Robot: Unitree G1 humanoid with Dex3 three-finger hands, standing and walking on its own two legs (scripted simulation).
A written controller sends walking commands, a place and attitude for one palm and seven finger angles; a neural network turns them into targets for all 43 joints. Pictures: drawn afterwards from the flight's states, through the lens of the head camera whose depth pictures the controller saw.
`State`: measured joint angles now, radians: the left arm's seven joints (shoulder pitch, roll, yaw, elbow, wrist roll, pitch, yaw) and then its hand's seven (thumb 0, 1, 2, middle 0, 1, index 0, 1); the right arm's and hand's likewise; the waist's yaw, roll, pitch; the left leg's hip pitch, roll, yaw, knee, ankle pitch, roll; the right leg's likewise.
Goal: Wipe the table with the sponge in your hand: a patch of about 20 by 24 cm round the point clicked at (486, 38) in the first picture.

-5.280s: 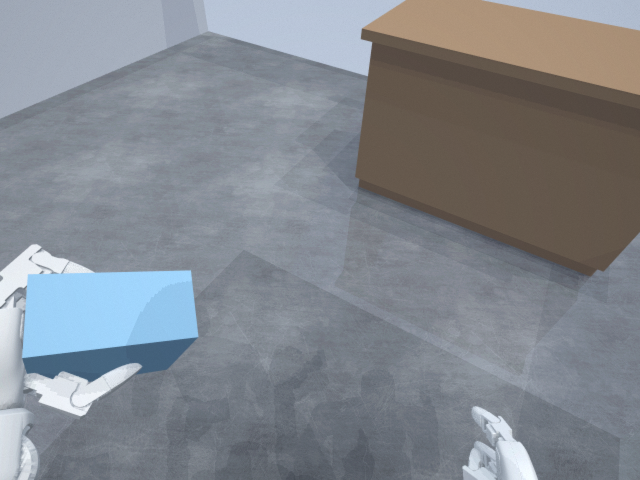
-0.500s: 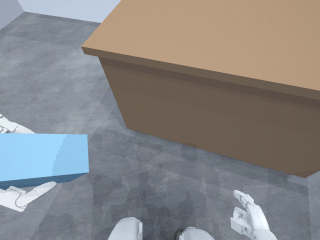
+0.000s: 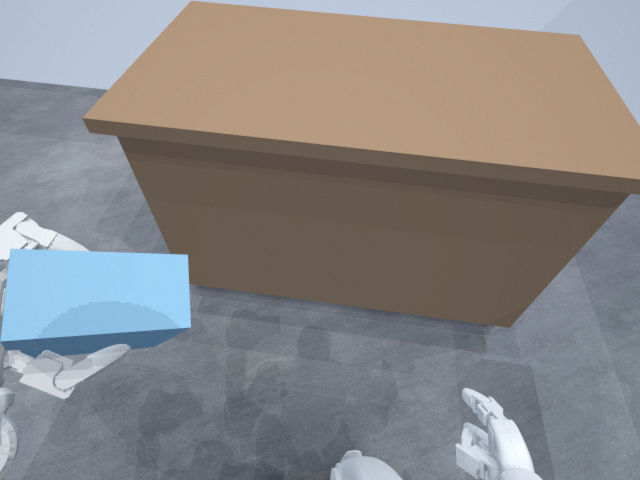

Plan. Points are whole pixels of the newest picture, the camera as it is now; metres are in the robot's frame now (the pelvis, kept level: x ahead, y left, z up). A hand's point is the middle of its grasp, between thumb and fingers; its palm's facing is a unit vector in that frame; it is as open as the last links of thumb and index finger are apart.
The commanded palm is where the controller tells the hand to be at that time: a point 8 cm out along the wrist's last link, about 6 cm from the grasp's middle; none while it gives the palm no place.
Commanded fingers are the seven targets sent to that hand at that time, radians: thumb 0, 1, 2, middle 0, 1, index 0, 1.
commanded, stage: turn to face it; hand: left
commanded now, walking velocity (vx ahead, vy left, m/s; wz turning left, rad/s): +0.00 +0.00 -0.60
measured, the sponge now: (123, 307) +0.23 +0.21 +0.15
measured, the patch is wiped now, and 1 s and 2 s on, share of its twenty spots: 0.00 0.00 0.00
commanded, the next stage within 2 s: take the last steps up to it in 0.66 s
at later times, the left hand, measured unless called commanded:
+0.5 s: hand (252, 302) +0.23 +0.09 +0.18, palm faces +0.02 -0.82 -0.57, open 10.8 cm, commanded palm +0.20 +0.16 +0.18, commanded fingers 0.00 0.10 1.30 -1.20 -1.60 -1.20 -1.60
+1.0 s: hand (326, 366) +0.19 +0.02 +0.18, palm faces -0.04 -0.86 -0.51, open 10.8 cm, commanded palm +0.16 +0.09 +0.18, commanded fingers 0.00 0.10 1.30 -1.20 -1.60 -1.20 -1.60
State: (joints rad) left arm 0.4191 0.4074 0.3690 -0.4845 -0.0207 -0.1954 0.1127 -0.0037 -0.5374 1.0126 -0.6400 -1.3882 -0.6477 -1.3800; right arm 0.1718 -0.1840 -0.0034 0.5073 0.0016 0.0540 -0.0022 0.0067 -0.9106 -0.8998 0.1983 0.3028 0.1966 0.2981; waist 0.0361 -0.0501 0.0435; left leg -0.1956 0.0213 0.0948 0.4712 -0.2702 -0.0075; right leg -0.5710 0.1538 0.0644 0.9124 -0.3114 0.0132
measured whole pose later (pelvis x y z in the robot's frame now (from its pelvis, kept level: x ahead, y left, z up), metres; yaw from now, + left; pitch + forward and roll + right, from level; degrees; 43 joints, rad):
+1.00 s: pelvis -0.11 -0.09 +0.00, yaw -26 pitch +0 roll +0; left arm 0.52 0.40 0.37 -0.50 -0.02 -0.22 0.13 0.00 -0.54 1.02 -0.64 -1.39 -0.64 -1.38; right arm 0.20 -0.21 0.01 0.64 0.01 -0.02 -0.03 0.01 -0.91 -0.90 0.20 0.30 0.20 0.30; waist -0.04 0.04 0.04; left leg -0.49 0.06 0.05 1.02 -0.37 -0.03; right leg -0.27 -0.02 -0.08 0.52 -0.25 -0.03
